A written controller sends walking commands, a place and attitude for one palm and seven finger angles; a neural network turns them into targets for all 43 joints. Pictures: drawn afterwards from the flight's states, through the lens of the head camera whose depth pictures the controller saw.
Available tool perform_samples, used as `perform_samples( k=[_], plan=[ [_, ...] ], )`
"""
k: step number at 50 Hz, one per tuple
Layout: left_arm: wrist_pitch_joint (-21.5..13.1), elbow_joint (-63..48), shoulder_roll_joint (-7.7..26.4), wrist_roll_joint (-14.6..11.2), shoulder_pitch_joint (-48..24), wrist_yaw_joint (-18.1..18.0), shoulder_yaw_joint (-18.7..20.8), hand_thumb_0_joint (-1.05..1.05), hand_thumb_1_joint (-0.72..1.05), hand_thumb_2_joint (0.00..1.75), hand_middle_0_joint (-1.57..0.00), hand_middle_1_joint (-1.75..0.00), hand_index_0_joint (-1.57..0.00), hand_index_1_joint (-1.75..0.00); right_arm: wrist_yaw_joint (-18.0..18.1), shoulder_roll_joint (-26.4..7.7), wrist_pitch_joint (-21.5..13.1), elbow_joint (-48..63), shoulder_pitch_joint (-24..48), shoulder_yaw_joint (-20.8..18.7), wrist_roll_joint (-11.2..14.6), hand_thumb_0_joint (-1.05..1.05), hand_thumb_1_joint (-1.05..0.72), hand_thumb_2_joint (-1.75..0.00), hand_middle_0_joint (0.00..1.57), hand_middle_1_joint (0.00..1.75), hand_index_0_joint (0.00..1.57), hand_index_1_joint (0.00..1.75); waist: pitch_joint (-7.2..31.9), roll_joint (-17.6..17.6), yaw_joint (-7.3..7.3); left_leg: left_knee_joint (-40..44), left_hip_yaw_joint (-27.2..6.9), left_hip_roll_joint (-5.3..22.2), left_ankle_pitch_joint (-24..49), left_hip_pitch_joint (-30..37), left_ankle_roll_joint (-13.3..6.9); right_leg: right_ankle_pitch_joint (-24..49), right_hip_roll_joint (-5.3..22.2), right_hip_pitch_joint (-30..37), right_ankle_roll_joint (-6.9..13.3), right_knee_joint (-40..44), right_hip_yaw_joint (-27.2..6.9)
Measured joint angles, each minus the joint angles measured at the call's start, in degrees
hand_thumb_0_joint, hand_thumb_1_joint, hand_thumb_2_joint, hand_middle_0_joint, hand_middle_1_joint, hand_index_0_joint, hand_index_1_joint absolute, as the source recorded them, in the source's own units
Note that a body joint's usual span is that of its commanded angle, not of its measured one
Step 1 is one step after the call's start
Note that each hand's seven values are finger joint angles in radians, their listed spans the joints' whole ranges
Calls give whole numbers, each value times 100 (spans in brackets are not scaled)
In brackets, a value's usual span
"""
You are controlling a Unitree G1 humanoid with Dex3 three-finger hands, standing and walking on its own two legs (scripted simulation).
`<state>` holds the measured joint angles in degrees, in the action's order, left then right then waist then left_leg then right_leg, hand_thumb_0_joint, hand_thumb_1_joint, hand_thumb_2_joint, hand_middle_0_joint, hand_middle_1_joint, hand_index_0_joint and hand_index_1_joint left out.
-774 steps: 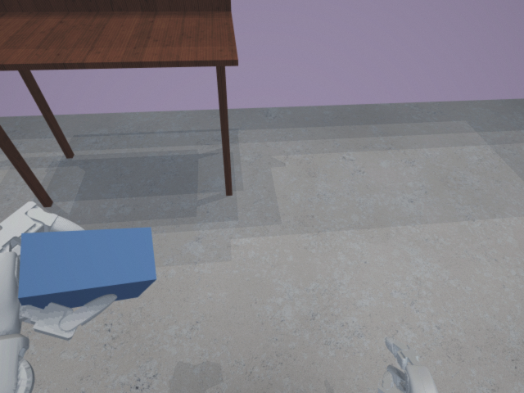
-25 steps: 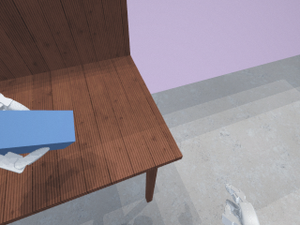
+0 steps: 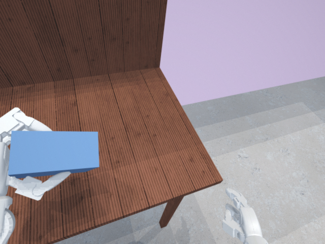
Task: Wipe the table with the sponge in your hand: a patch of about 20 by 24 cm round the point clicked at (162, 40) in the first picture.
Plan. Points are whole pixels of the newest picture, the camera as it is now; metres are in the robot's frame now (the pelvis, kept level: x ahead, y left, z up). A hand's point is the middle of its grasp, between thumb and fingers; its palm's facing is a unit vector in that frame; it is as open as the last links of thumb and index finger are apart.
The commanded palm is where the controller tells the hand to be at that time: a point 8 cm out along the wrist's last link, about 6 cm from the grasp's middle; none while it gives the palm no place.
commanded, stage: come to a stop and stand still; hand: left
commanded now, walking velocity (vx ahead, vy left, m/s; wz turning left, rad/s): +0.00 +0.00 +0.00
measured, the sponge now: (68, 154) +0.24 +0.21 +0.14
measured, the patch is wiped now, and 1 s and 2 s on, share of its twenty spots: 0.00 0.00 0.00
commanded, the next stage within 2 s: look again from close up in 0.14 s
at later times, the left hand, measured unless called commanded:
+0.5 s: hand (29, 170) +0.19 +0.25 +0.16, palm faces +0.39 -0.84 -0.37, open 10.1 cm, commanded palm +0.14 +0.28 +0.18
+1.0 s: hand (59, 163) +0.21 +0.21 +0.16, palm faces +0.37 -0.86 -0.36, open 10.1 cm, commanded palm +0.15 +0.24 +0.18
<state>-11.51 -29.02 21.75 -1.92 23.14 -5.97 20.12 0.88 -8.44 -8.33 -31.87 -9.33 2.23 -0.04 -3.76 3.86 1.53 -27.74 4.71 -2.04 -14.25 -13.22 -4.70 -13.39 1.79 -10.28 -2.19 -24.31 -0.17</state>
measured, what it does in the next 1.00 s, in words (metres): stands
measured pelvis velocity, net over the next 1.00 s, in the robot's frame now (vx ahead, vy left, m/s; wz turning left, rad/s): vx -0.01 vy -0.04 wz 0.00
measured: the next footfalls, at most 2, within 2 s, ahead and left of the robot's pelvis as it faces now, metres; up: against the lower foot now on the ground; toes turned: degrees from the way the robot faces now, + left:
none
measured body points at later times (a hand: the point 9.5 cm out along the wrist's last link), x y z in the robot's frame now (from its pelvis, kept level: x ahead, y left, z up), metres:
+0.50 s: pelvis -0.02 +0.00 +0.00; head -0.01 +0.02 +0.45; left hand +0.17 +0.29 +0.18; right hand +0.15 -0.23 -0.07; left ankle +0.01 +0.06 -0.74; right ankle -0.01 -0.16 -0.74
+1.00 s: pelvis -0.01 -0.04 +0.00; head +0.02 -0.01 +0.45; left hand +0.19 +0.25 +0.18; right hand +0.17 -0.26 -0.07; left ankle +0.01 +0.06 -0.74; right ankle -0.01 -0.16 -0.74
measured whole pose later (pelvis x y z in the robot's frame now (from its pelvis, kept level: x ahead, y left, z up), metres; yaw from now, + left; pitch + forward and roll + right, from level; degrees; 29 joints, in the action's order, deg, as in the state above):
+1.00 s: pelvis -0.01 -0.04 +0.00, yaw +0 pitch +0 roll -1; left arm -9.8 -28.0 21.2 -3.2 24.2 -5.6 20.6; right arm 1.2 -9.6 -6.4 -31.8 -10.9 0.8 0.8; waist -3.6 2.1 1.2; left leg -27.0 3.3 1.1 -12.6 -14.5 -1.6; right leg -11.8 -1.4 -11.3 0.2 -23.1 1.1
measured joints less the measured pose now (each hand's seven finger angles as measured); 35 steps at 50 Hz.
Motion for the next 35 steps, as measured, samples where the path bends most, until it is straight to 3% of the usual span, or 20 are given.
perform_samples(
  k=[12, 26, 35],
  plan=[
    [-19, 127, -55, -12, 93, -37, 47, -2, -50, 103, -71, -136, -74, -135, 71, -146, 80, -110, -249, -17, 32, 1, -90, -89, 21, 30, 20, 30, 10, -134, 51, 58, -40, -21, 135, -28, -46, 188, 19, 54, -48, 192, 48],
    [-112, 353, -118, 48, 151, -20, -7, -2, -50, 103, -71, -136, -74, -135, 124, -241, 35, -200, -386, -109, 55, 1, -90, -89, 21, 30, 20, 30, 93, -270, -64, 149, -87, 38, 265, -61, 13, 311, -42, 33, -31, 292, 93],
    [-44, 368, -156, 24, 183, -17, -39, -2, -50, 103, -71, -136, -74, -135, 149, -282, 38, -221, -317, -150, 55, 1, -90, -89, 21, 30, 20, 30, 79, -269, -45, 178, -102, 103, 267, -69, 81, 321, -109, 23, 27, 330, 101]
  ],
)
